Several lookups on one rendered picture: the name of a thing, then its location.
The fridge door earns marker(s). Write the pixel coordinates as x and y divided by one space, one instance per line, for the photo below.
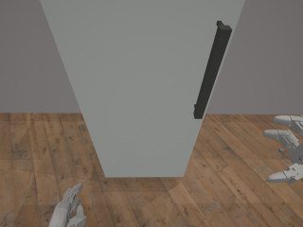
136 68

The handle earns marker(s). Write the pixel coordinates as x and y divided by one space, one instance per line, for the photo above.
220 43

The right robot hand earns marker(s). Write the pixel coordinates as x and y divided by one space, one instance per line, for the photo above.
294 172

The left robot hand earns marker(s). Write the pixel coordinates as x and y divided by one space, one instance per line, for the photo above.
63 211

